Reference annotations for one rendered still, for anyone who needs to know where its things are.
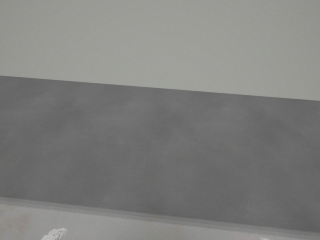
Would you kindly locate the left robot hand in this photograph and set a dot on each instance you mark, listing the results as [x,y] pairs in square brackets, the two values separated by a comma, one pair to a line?
[55,234]

